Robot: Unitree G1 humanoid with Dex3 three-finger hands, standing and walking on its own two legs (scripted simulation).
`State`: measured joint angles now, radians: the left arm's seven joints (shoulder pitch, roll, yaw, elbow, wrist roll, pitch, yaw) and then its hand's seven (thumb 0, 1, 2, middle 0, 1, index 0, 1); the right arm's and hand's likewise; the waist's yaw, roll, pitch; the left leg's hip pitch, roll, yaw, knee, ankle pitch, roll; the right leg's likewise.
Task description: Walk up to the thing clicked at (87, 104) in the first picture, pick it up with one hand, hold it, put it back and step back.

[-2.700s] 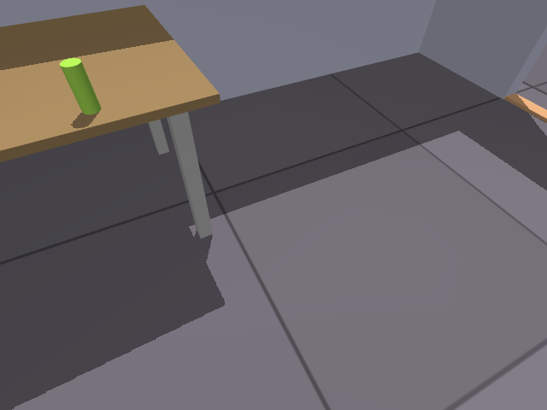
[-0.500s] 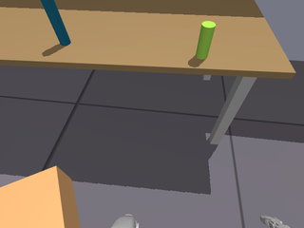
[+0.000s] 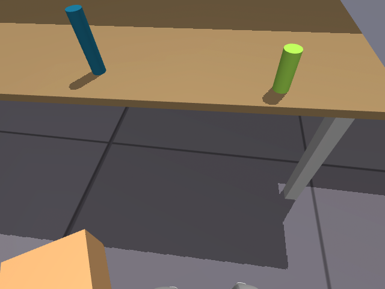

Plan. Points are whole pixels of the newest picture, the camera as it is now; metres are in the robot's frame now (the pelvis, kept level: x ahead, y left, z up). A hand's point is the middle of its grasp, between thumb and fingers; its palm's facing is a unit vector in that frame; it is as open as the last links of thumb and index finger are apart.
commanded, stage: walk up
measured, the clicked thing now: (286, 70) +0.69 -0.26 +0.05
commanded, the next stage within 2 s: stand in 1.68 s
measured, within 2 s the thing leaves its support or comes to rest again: neither
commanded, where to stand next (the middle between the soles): +0.08 -0.02 m, yaw -3 degrees
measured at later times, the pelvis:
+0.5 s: pelvis +0.01 +0.02 +0.02, yaw +0 degrees
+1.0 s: pelvis +0.02 +0.00 +0.03, yaw +1 degrees
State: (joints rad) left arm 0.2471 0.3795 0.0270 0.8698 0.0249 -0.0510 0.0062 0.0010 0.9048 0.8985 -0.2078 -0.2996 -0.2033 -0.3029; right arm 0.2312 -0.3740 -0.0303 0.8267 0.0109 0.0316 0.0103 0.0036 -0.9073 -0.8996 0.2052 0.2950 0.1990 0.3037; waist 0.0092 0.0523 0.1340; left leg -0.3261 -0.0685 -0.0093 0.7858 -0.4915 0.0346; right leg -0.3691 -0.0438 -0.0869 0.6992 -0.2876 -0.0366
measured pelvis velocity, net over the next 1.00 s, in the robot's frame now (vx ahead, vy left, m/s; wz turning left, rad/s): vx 0.02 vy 0.00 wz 0.02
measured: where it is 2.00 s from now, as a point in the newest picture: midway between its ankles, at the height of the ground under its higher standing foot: outside the picture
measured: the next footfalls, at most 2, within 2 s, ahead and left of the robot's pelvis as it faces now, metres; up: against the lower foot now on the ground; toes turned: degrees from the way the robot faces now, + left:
none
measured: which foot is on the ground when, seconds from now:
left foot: down 0.00-1.00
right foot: down 0.00-1.00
